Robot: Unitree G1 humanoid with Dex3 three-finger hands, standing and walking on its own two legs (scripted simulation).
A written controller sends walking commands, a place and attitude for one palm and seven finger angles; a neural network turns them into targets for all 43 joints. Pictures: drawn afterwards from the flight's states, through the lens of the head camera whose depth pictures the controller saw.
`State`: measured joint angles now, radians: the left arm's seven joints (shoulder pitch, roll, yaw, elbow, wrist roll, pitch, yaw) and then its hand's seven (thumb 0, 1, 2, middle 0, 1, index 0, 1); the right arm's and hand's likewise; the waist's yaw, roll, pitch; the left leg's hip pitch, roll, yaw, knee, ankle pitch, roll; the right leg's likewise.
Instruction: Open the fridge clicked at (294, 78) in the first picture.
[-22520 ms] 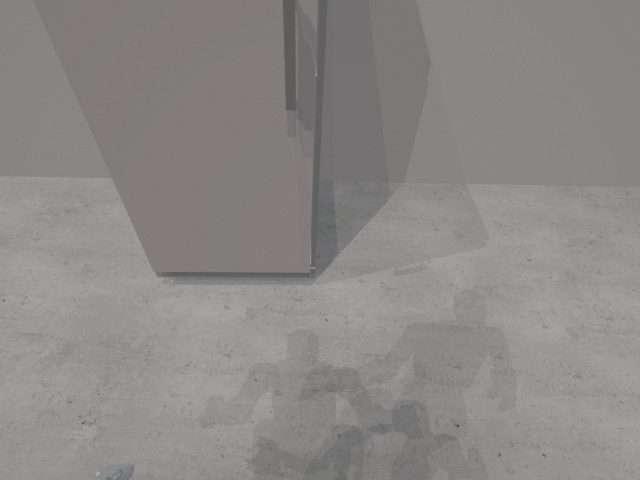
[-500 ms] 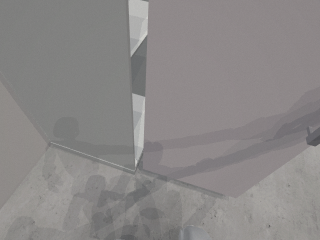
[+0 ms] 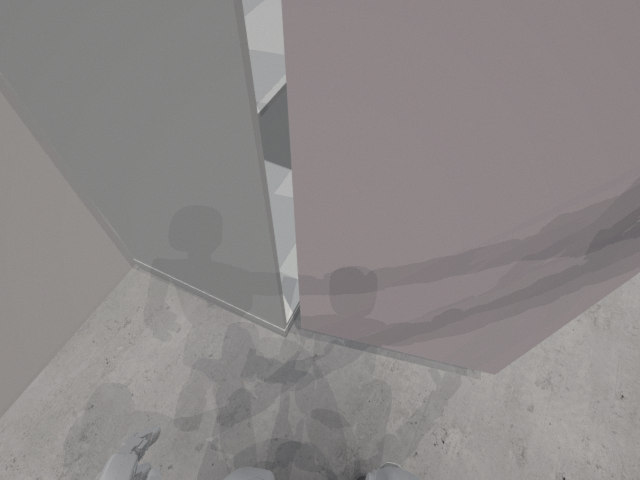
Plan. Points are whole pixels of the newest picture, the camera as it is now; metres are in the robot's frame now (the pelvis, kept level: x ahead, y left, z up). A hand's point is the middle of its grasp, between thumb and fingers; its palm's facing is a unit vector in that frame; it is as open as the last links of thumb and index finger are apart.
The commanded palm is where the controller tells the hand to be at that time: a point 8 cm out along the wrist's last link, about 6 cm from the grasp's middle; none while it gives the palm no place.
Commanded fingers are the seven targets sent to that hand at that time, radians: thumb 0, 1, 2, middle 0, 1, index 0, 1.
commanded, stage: stop walking and hold the door back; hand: right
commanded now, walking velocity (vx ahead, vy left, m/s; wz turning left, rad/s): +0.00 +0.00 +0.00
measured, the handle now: out of the picture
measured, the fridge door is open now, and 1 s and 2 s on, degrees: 78 80 77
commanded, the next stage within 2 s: loosen the grip on the handle in 0.68 s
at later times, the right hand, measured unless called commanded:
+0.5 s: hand out of the picture +0.43 -0.35 +0.13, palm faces +0.45 +0.85 -0.29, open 5.9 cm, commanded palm +0.36 -0.43 +0.12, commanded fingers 0.00 -0.90 -0.90 0.45 1.40 0.45 1.40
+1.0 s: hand out of the picture +0.42 -0.35 +0.14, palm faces +0.41 +0.86 -0.31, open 7.8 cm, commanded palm +0.37 -0.39 +0.14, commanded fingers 0.00 0.55 -0.20 0.42 1.37 0.42 1.37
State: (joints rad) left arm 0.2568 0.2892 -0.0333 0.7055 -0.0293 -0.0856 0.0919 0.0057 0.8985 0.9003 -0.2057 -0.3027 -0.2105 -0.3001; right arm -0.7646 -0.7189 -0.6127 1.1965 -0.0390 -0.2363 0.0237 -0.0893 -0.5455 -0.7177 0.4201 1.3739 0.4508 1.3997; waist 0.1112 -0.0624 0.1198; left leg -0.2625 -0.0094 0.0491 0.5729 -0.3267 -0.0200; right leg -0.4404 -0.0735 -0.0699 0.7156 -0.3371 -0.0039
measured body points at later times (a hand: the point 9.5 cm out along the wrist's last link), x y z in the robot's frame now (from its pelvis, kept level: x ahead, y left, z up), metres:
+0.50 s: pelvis -0.01 -0.02 +0.01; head +0.05 -0.02 +0.45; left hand +0.05 +0.27 -0.09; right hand +0.40 -0.40 +0.15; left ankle -0.06 +0.10 -0.72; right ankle +0.04 -0.11 -0.72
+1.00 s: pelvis -0.04 -0.01 +0.01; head +0.02 -0.02 +0.45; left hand -0.03 +0.27 -0.10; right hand +0.39 -0.40 +0.16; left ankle -0.06 +0.10 -0.72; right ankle +0.04 -0.12 -0.72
